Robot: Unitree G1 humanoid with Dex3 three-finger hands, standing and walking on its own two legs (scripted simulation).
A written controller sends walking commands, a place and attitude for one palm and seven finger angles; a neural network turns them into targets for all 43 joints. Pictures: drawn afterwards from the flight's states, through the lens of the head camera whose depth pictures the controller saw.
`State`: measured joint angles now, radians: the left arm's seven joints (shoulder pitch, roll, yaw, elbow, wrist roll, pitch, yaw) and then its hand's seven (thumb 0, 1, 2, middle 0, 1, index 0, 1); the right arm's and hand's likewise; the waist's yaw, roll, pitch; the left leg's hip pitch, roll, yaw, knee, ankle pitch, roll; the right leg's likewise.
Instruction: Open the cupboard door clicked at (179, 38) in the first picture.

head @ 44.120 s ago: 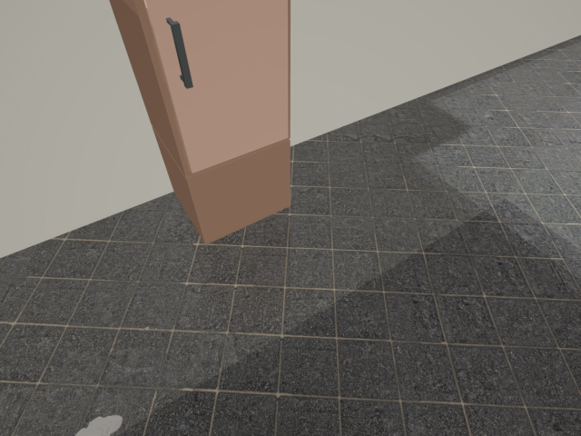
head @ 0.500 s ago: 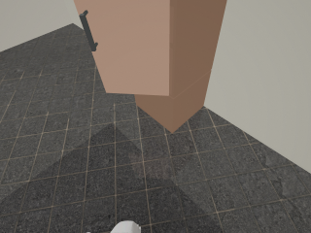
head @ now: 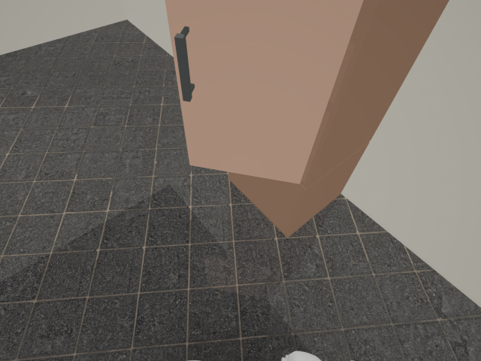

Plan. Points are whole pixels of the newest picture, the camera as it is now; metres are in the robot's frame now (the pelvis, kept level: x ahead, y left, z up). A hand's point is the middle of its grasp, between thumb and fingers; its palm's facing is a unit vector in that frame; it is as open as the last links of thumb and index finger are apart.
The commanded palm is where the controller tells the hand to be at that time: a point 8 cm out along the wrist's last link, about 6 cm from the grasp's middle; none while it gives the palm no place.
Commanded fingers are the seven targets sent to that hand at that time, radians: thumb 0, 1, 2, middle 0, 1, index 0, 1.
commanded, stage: take the last steps up to it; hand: left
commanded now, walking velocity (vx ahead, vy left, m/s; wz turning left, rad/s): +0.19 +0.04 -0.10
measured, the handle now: (186, 65) +0.72 +0.21 +0.07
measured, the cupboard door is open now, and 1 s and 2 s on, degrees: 39 39 39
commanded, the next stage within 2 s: come to a stop and stand still in 0.14 s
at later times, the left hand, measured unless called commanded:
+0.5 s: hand (170, 305) +0.23 +0.17 -0.17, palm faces -0.05 -0.98 -0.19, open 7.3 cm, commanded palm none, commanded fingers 0.00 0.90 0.90 -0.20 -0.30 -0.20 -0.30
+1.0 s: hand out of the picture +0.11 +0.26 -0.17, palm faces -0.02 -0.98 -0.19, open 7.4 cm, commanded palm none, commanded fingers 0.00 0.90 0.90 -0.20 -0.30 -0.20 -0.30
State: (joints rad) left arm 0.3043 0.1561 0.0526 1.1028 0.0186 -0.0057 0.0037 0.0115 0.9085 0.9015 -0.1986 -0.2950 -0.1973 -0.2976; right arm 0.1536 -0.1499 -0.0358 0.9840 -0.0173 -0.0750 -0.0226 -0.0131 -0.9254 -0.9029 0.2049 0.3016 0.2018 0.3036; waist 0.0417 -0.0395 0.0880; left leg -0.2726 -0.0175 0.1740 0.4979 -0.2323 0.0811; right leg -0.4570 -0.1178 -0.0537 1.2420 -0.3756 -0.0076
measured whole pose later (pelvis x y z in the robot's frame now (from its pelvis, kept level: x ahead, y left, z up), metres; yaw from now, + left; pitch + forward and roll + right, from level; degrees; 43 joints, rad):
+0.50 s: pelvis +0.12 +0.01 +0.00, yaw -2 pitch +0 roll +0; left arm 0.11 0.13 0.02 0.99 0.01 -0.01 0.04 0.00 0.92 0.90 -0.20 -0.30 -0.20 -0.30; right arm 0.31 -0.11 -0.02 1.12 0.01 0.03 -0.04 0.00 -0.91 -0.90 0.20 0.30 0.20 0.30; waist -0.05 0.00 0.11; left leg -0.29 -0.01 0.06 0.87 -0.56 -0.03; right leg -0.29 -0.03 -0.08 0.53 -0.23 -0.03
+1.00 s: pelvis +0.10 +0.06 +0.01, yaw -4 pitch +2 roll -2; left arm 0.28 0.23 0.07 1.06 0.02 0.08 0.00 0.01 0.91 0.90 -0.20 -0.29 -0.20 -0.30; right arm 0.20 -0.14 -0.02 1.00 -0.03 -0.01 -0.05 0.00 -0.92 -0.90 0.21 0.30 0.20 0.30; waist 0.00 -0.03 0.04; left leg -0.25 0.04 0.08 0.40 -0.18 0.04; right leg -0.37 -0.03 0.02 0.97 -0.39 0.04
